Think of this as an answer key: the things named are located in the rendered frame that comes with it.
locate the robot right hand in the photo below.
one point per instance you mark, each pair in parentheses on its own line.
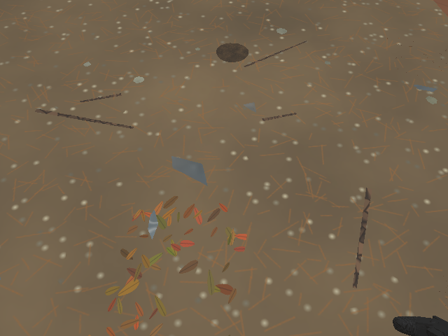
(421,326)

